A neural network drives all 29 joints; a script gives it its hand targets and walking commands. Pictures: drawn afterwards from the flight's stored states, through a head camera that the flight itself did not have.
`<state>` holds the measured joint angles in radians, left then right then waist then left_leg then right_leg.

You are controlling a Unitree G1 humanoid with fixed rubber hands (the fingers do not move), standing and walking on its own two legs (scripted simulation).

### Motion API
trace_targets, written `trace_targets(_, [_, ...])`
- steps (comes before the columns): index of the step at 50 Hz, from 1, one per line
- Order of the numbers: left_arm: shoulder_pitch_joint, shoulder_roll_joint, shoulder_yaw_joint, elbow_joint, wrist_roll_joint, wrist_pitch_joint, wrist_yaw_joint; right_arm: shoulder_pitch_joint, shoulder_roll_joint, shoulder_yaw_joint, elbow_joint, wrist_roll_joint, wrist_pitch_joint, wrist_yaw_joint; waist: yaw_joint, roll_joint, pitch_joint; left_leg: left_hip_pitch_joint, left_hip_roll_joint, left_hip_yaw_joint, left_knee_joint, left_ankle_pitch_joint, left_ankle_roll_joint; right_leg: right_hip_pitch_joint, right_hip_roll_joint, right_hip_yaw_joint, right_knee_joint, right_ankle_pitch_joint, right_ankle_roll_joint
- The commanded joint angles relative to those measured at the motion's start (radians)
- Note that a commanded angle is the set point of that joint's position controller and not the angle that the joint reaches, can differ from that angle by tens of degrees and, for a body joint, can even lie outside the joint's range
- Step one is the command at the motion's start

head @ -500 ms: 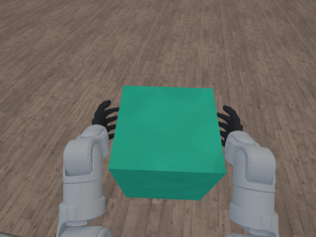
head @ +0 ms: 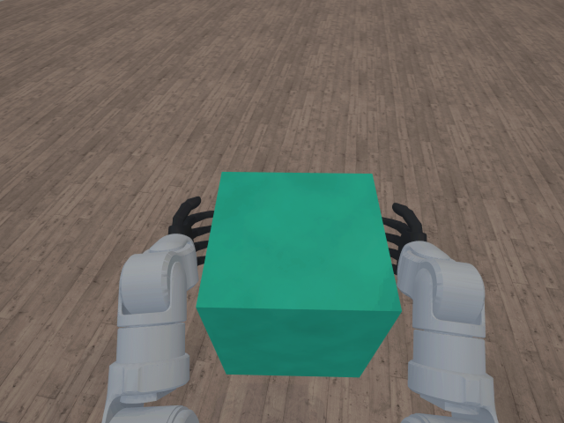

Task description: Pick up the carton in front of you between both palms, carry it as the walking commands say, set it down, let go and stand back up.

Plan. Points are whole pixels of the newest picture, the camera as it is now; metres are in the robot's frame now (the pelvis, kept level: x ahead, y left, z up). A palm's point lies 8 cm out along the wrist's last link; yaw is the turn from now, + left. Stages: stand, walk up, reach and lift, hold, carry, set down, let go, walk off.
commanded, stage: carry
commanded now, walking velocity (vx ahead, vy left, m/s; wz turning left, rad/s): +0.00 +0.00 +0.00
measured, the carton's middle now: (294, 280) +0.33 +0.00 +0.05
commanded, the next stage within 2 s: none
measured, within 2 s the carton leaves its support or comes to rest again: neither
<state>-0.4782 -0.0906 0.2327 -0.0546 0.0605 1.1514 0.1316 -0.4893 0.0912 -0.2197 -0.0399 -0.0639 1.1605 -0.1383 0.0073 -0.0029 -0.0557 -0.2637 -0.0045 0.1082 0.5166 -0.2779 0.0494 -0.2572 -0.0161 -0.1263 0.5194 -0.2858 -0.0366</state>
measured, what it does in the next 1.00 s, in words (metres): stands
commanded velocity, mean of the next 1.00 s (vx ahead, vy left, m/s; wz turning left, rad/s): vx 0.00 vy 0.00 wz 0.00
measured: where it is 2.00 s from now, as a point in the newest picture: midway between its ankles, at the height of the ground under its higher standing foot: outside the picture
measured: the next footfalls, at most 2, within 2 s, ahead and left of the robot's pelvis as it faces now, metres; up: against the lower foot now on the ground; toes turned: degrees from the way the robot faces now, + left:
none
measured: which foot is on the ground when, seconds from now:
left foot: down 0.00-1.00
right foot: down 0.00-1.00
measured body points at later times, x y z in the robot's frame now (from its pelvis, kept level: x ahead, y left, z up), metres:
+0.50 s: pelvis -0.03 +0.00 +0.00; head -0.05 +0.00 +0.45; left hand +0.30 +0.15 +0.12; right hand +0.31 -0.15 +0.12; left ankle +0.00 +0.09 -0.74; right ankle -0.01 -0.09 -0.74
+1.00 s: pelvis -0.04 -0.01 +0.00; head -0.06 -0.01 +0.45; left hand +0.29 +0.14 +0.12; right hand +0.29 -0.16 +0.11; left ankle +0.00 +0.09 -0.74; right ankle -0.01 -0.09 -0.74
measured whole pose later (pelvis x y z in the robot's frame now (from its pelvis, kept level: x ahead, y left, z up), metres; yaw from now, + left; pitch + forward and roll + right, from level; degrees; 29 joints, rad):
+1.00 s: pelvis -0.04 -0.01 +0.00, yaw +0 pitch +1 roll +0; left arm -0.49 -0.09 0.24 -0.01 0.06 1.15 0.13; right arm -0.49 0.09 -0.22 -0.01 -0.07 1.17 -0.14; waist 0.00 0.00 -0.08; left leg -0.31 0.01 0.11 0.51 -0.21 0.04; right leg -0.31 -0.01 -0.14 0.52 -0.23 -0.06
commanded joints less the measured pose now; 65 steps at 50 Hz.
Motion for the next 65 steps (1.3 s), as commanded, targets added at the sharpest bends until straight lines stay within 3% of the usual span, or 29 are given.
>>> trace_targets(1, [-0.626, -0.845, -0.659, -0.055, -0.288, 0.0, -0.1, -0.605, 0.819, 0.622, -0.075, 0.259, -0.01, 0.097, -0.006, 0.018, -0.333, 0.127, 0.153, -0.135, -0.055, 0.305, 0.036, 0.088, -0.139, 0.123, -0.056, 0.264, -0.041])
trace_targets(10, [-0.608, -0.837, -0.619, -0.012, -0.265, 0.002, -0.096, -0.623, 0.823, 0.62, -0.058, 0.261, -0.007, 0.095, -0.003, -0.012, -0.316, 0.088, 0.154, -0.142, -0.076, 0.24, 0.031, 0.084, -0.137, 0.122, -0.069, 0.211, -0.037])
trace_targets(22, [-0.617, -0.844, -0.623, -0.018, -0.264, 0.002, -0.091, -0.618, 0.841, 0.612, -0.038, 0.267, -0.011, 0.095, -0.003, 0.015, -0.328, 0.071, 0.148, -0.139, -0.094, 0.157, 0.027, 0.068, -0.137, 0.131, -0.085, 0.136, -0.039])
trace_targets(65, [-0.623, -0.846, -0.624, -0.026, -0.275, -0.007, -0.098, -0.635, 0.843, 0.631, -0.065, 0.267, -0.019, 0.091, -0.003, -0.006, -0.334, 0.044, 0.143, -0.13, -0.072, 0.14, 0.015, 0.047, -0.148, 0.136, -0.088, 0.168, -0.038])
